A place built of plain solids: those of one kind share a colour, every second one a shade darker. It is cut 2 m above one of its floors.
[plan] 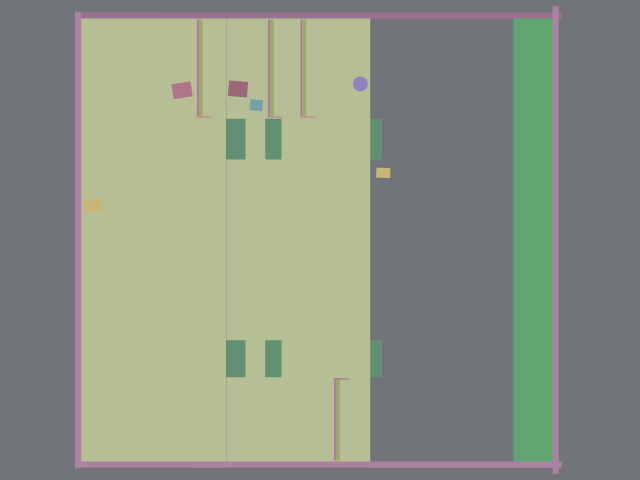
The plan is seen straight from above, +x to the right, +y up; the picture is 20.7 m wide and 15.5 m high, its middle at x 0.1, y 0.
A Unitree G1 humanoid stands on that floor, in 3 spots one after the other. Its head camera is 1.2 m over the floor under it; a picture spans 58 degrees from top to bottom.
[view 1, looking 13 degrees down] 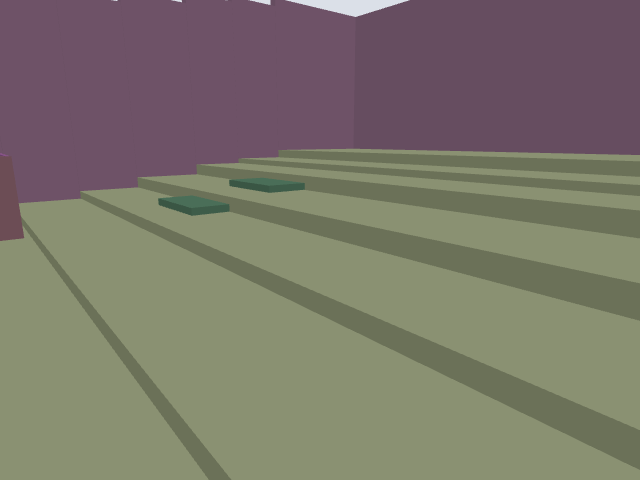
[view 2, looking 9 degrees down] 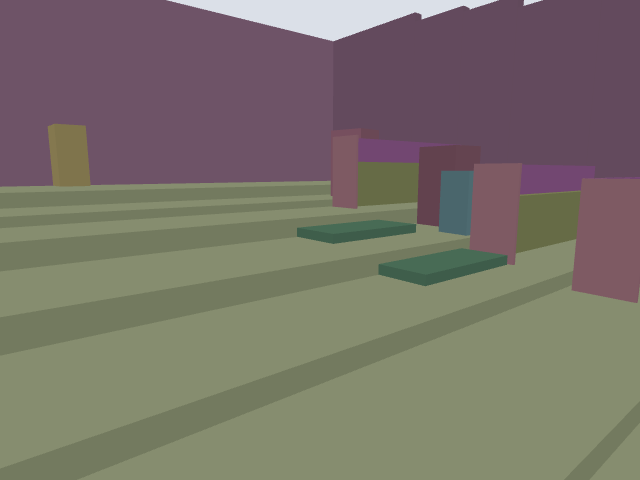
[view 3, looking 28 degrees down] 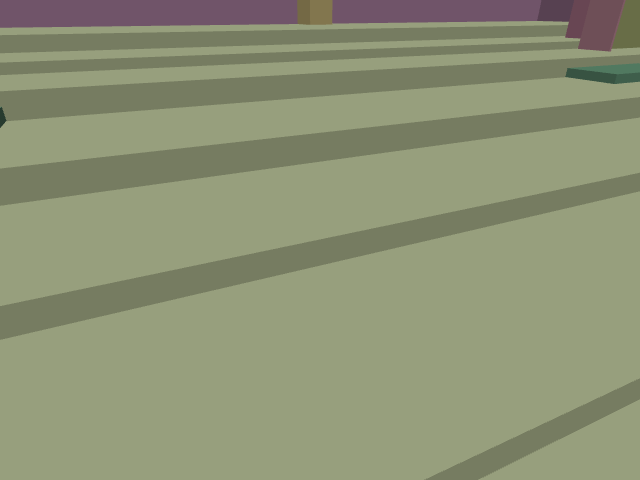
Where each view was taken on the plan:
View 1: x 0.99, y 1.96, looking -129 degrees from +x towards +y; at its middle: floor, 4.14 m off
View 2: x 0.99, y -0.23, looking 141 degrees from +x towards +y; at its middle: tread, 4.57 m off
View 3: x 0.99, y -2.43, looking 156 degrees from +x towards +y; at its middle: floor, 1.99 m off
